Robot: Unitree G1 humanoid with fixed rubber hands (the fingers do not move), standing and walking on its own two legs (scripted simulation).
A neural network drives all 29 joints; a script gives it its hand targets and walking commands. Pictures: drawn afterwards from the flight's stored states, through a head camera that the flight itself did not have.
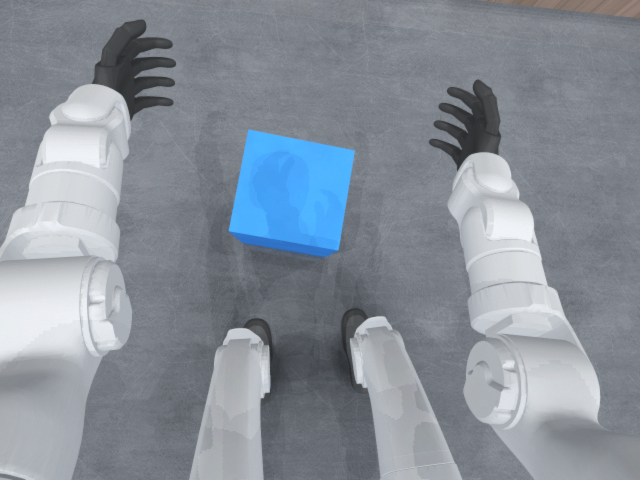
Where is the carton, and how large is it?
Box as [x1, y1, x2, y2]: [229, 130, 354, 256]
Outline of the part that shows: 248,130 229,231 242,242 319,256 326,256 338,250 354,150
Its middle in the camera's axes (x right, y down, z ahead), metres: -0.06 -0.09 +0.87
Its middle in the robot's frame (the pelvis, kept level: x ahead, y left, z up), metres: +0.50 +0.00 -0.52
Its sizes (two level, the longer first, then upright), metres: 0.210 0.200 0.250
